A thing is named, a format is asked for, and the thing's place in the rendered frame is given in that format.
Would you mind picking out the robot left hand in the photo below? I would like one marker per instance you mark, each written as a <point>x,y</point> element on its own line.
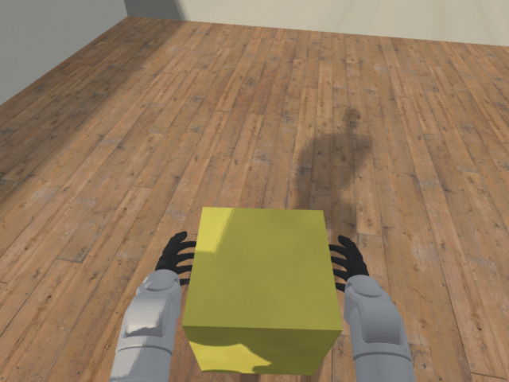
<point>170,257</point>

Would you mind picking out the robot right hand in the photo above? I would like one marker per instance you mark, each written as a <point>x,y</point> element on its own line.
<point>353,263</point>

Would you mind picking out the carton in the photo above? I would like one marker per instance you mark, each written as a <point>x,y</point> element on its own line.
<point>262,295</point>

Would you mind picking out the left robot forearm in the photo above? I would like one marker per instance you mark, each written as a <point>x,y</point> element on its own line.
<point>147,335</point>

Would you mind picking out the right robot forearm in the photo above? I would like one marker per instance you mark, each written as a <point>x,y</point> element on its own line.
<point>380,347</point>

